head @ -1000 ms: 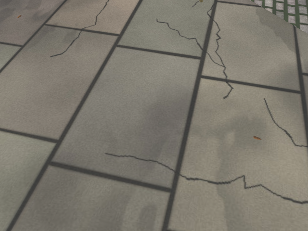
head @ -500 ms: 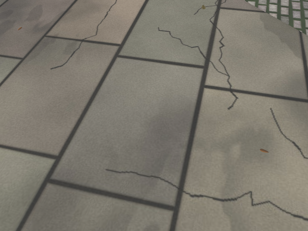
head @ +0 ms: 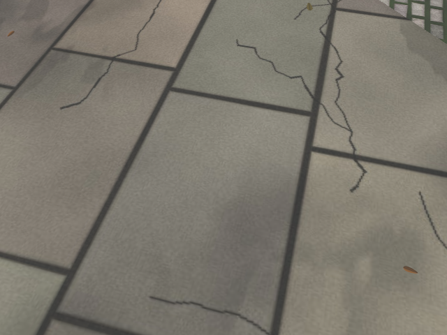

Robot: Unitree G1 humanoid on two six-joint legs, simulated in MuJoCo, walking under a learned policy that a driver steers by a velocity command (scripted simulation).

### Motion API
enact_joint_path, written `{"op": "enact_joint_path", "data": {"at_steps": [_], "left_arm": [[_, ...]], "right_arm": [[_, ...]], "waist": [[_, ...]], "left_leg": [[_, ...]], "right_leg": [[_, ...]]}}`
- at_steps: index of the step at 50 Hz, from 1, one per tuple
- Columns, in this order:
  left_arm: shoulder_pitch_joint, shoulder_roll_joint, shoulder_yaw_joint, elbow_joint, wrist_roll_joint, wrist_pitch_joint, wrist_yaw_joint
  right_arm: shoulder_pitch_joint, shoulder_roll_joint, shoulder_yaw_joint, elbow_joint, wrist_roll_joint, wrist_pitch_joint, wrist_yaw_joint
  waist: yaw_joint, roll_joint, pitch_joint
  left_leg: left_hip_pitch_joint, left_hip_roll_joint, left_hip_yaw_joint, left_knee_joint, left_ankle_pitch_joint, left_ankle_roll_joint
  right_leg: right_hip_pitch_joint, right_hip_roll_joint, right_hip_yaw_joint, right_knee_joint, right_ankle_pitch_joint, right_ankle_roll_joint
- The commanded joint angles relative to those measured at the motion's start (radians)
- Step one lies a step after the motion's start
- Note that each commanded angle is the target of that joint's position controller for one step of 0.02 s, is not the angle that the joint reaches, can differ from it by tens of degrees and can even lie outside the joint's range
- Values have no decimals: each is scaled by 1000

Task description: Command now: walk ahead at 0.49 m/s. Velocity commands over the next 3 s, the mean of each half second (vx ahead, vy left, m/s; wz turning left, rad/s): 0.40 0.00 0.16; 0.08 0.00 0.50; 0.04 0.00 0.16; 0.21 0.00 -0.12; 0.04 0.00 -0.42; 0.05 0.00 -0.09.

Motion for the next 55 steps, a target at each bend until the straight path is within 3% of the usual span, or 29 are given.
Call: {"op": "enact_joint_path", "data": {"at_steps": [1, 3, 4, 6, 11, 16, 18, 20, 21, 22, 23, 24, 25, 26, 27, 29, 32, 37, 40, 42, 43, 44, 45, 46, 47, 48, 49, 50, 55], "left_arm": [[-4, 103, 33, -83, 3, -17, 13], [22, 71, 36, -78, 6, 11, 22], [20, 58, 34, -86, 7, 20, 23], [-76, 87, 42, -124, 20, 24, 27], [-283, 71, 40, -188, 25, 6, 15], [-431, 66, 30, -239, 21, -13, -10], [-403, 104, 42, -246, 24, -22, -15], [-257, 157, 64, -206, 34, -30, -7], [-136, 222, 81, -187, 50, -34, 2], [-55, 295, 92, -190, 71, -21, 13], [-41, 264, 82, -206, 51, -3, 7], [-101, 195, 65, -232, 46, 12, 7], [-166, 160, 54, -244, 40, 22, 14], [-227, 135, 44, -242, 35, 30, 18], [-265, 131, 43, -240, 43, 33, 20], [-306, 148, 51, -235, 64, 34, 20], [-319, 170, 63, -226, 56, 34, 31], [-341, 207, 76, -222, 35, 60, 41], [-327, 229, 85, -212, 18, 77, 36], [-321, 223, 86, -201, 3, 89, 35], [-266, 190, 80, -178, 7, 96, 30], [-264, 128, 64, -194, 40, 99, 20], [-317, 128, 64, -248, 55, 95, 25], [-374, 170, 74, -252, 44, 94, 29], [-364, 176, 79, -248, 24, 96, 31], [-333, 171, 82, -220, 26, 99, 41], [-322, 183, 86, -210, 35, 103, 47], [-308, 178, 87, -203, 37, 104, 46], [-311, 128, 68, -197, 26, 106, 41]], "right_arm": [[64, -86, -16, -6, -24, -22, 8], [72, -57, -8, 17, -17, -23, 11], [86, -87, -14, 28, -16, -24, 6], [133, -113, -19, 44, -13, -25, -10], [240, -146, -26, 66, -3, -10, -39], [332, -153, -27, 95, 5, 21, -50], [324, -167, -34, 89, 8, 38, -58], [271, -164, -37, 61, 12, 46, -63], [260, -128, -25, 28, 2, 43, -63], [356, -26, 1, 10, -17, 33, -59], [458, -41, 7, 17, 7, 28, -57], [404, -145, -26, 16, 28, 38, -60], [317, -153, -34, -10, 31, 54, -67], [285, -139, -40, -12, 24, 76, -75], [289, -125, -46, -21, 16, 100, -82], [305, -82, -44, -40, 13, 131, -84], [254, -76, -48, -86, 6, 143, -80], [153, -101, -55, -146, 4, 153, -50], [121, -115, -64, -177, 3, 162, -32], [159, -116, -72, -169, -1, 161, -27], [199, -152, -87, -159, -7, 159, -36], [233, -264, -115, -168, -9, 155, -55], [204, -334, -117, -203, -34, 140, -56], [208, -277, -105, -205, -42, 115, -46], [168, -251, -95, -205, -36, 97, -47], [112, -218, -86, -215, -20, 90, -51], [77, -183, -72, -219, -6, 90, -55], [71, -166, -62, -218, -9, 89, -60], [74, -151, -49, -196, -18, 86, -69]], "waist": [[-8, 44, -82], [21, 66, -59], [31, 99, -42], [11, 72, 2], [-51, 46, 11], [-94, 54, 32], [-63, 92, -9], [16, 103, -95], [58, 49, -216], [36, -187, -376], [31, -305, -555], [35, -175, -470], [24, -120, -342], [1, -78, -245], [-29, -101, -193], [-58, -129, -138], [-56, -112, -141], [-35, -111, -148], [-31, -114, -132], [-56, -92, -136], [-61, -28, -133], [-40, 235, -120], [-38, 345, -115], [-78, 207, -158], [-48, 169, -150], [-23, 117, -158], [-12, 124, -157], [0, 135, -170], [-12, 132, -163]], "left_leg": [[239, 289, -393, -371, -54, 166], [157, 236, -297, -415, -43, 160], [126, 249, -277, -438, -42, 178], [131, 249, -253, -468, -34, 190], [235, 227, -192, -462, 45, 148], [317, 222, -191, -339, 208, 124], [369, 232, -229, -236, 305, 91], [366, 183, -230, -66, 402, 41], [256, 115, -194, 133, 268, -2], [-72, -18, -114, 484, -313, -71], [-176, -37, -185, 710, -624, -87], [-225, 25, -206, 780, -558, -95], [-270, 62, -159, 772, -487, -106], [-255, 95, -138, 734, -438, -123], [-190, 122, -135, 689, -390, -128], [-92, 116, -94, 636, -330, -131], [-79, 133, -88, 499, -244, -119], [16, 126, -46, 294, -162, -92], [53, 111, -20, 172, -189, -60], [162, 71, 16, 1, -95, -19], [255, 69, -31, -95, 9, 16], [381, 284, -336, -182, 343, 100], [390, 445, -578, -206, 453, 287], [371, 412, -520, -215, 409, 290], [365, 360, -426, -207, 388, 234], [362, 317, -370, -195, 341, 177], [341, 304, -340, -195, 353, 154], [314, 288, -313, -195, 400, 153], [329, 260, -276, -213, 308, 154]], "right_leg": [[-292, -126, 35, 73, 121, -22], [-250, -141, 19, 5, 131, -18], [-261, -147, 11, -34, 141, -5], [-349, -165, 6, -141, 225, 26], [-409, -132, -27, -475, 478, 48], [-331, -49, -53, -681, 488, 61], [-263, -25, -34, -735, 446, 45], [-65, -4, -53, -808, 496, 11], [176, -108, 8, -763, 760, -36], [560, -387, 250, -656, 1181, -159], [645, -509, 452, -700, 1092, -268], [527, -444, 369, -749, 921, -234], [403, -391, 256, -778, 800, -193], [256, -341, 168, -824, 710, -175], [124, -319, 118, -868, 619, -162], [-28, -290, 27, -948, 524, -180], [-24, -313, -32, -978, 516, -200], [8, -330, -109, -983, 399, -176], [64, -350, -117, -935, 358, -142], [53, -317, -158, -838, 301, -79], [-5, -268, -200, -729, 228, -15], [-219, -144, -308, -423, -15, 84], [-444, -10, -201, -176, -286, 133], [-452, -21, -75, -60, -256, 116], [-458, -35, -48, -44, -166, 97], [-449, -52, -32, -64, -91, 91], [-426, -57, -29, -75, -43, 93], [-373, -48, -34, -57, -6, 96], [-275, -46, -28, -296, 74, 112]]}}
